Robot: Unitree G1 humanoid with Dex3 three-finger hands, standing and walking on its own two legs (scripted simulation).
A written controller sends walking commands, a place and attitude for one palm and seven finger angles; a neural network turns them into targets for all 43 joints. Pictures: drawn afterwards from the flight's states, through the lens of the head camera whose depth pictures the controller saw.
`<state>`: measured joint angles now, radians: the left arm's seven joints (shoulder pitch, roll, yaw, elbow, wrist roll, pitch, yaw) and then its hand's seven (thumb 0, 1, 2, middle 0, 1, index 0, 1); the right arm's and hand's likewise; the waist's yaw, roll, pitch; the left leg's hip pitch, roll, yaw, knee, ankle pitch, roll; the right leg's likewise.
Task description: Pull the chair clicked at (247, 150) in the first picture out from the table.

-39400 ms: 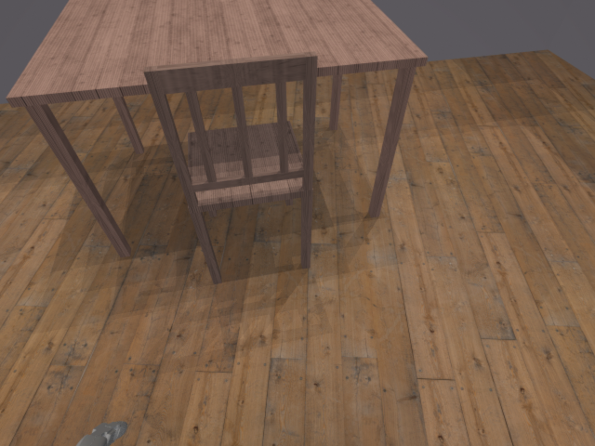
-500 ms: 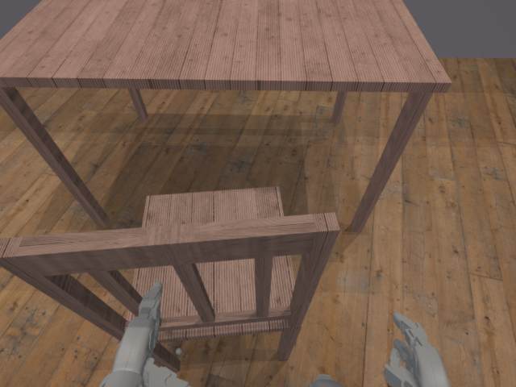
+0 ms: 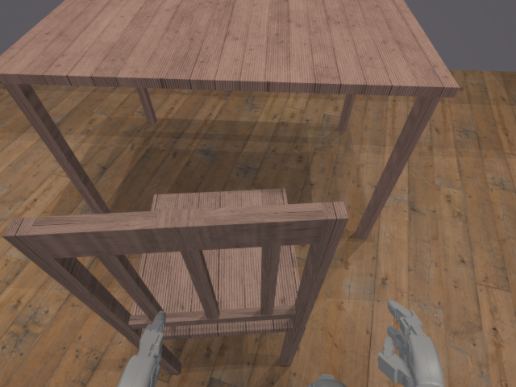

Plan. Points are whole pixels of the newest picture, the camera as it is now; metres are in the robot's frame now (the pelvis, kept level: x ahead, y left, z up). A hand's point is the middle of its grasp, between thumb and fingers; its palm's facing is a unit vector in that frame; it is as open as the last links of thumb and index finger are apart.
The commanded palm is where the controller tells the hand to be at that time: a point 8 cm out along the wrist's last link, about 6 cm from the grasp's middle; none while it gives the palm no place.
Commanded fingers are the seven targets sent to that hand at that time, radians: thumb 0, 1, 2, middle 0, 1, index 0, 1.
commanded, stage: draw the hand back to the body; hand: left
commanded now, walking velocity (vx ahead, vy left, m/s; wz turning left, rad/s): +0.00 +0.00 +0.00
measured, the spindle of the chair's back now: (203, 286) +0.29 +0.11 -0.03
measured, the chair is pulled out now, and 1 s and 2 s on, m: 0.32 0.32 0.32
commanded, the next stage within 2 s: step back with the hand held close in 1.66 s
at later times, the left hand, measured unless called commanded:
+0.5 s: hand (140, 378) +0.14 +0.14 +0.07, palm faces -0.03 -0.99 -0.10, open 17.5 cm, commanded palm +0.10 +0.21 +0.09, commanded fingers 0.00 -0.48 0.23 -0.01 -0.01 -0.01 -0.01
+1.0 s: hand (30, 320) +0.17 +0.23 +0.17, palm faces +0.39 -0.82 -0.42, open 13.4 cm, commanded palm +0.12 +0.27 +0.19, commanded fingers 0.00 0.43 0.67 -0.14 -0.20 -0.14 -0.20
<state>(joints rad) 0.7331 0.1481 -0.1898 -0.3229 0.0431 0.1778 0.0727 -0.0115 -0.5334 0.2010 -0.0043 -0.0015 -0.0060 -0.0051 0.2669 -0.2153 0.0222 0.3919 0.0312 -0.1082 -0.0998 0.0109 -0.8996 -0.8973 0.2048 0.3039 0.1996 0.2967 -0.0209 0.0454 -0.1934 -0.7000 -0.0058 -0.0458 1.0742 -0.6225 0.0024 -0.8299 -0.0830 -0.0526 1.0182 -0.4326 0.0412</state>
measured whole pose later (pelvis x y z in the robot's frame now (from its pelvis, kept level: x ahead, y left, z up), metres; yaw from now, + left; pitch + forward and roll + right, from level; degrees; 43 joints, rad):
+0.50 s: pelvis -0.02 -0.01 -0.01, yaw +0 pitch +13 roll -2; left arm 0.76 0.23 0.05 -0.40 -0.21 -0.30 -0.17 -0.01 -0.54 0.20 0.00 0.00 0.00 0.00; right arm 0.21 -0.18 -0.03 0.50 0.08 -0.16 -0.07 0.01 -0.90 -0.90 0.20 0.30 0.20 0.30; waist 0.01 0.06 -0.16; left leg -0.74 0.01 -0.06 1.14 -0.64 -0.02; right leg -0.87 -0.07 -0.07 1.08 -0.44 0.02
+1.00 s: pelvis +0.00 -0.01 +0.05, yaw +0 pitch -1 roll -1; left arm 0.63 0.31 0.19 -0.44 -0.04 0.01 0.19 -0.01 0.09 0.51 -0.09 -0.13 -0.10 -0.14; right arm 0.25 -0.21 0.03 0.58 0.04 -0.16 -0.13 0.01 -0.90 -0.90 0.20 0.30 0.20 0.30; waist 0.04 0.09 -0.07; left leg -0.21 0.01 -0.05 0.69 -0.46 -0.01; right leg -0.34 -0.06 -0.08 0.66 -0.30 0.03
